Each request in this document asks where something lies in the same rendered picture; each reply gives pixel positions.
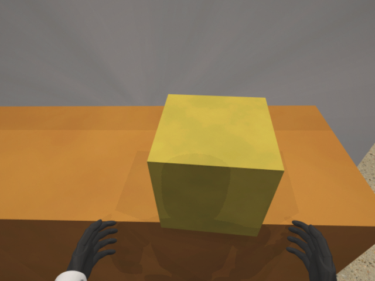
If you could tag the robot left hand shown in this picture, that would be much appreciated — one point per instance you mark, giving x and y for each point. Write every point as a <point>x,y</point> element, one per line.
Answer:
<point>86,254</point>

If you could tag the pedestal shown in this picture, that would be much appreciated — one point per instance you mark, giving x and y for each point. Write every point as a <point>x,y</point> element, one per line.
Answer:
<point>64,168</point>

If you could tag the carton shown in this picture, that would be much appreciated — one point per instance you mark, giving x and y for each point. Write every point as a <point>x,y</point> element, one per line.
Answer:
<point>214,164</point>

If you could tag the robot right hand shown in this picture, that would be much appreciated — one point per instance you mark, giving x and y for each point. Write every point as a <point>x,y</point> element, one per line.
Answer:
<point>318,259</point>

